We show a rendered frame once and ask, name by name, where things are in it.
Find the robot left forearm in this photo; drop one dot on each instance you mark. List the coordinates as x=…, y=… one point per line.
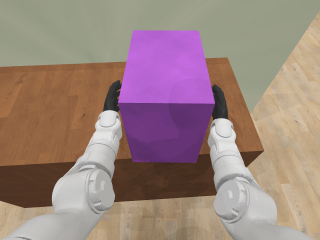
x=102, y=149

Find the carton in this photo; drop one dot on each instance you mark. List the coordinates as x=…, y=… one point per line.
x=166, y=99

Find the pedestal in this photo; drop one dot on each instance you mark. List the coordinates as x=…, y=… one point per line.
x=47, y=119

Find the robot right hand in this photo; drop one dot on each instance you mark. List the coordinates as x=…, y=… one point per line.
x=220, y=110

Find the left robot upper arm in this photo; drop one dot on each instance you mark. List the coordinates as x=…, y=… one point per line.
x=79, y=202

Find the robot right forearm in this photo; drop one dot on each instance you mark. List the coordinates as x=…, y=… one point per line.
x=226, y=159

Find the robot left hand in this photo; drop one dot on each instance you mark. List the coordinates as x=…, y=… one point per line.
x=111, y=100

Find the right robot upper arm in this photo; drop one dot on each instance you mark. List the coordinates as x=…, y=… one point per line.
x=248, y=213

